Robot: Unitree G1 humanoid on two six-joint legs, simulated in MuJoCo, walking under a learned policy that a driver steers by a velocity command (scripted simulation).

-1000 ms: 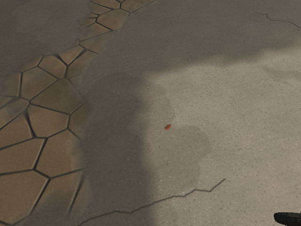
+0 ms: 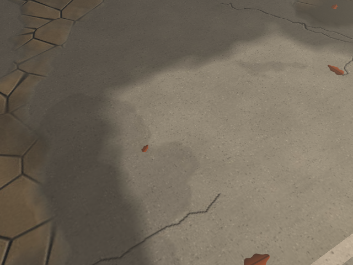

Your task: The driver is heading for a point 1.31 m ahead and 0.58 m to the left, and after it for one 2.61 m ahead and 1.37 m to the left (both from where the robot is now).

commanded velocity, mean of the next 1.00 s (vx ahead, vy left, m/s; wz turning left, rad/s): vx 0.00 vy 0.00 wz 0.00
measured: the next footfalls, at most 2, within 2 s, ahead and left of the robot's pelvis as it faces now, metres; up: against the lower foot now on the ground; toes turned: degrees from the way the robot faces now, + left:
right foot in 1.30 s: +0.11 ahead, -0.14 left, +0.00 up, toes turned -2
left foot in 1.88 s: +0.52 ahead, +0.12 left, -0.15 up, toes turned +36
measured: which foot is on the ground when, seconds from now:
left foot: down 0.00-1.00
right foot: down 0.00-1.00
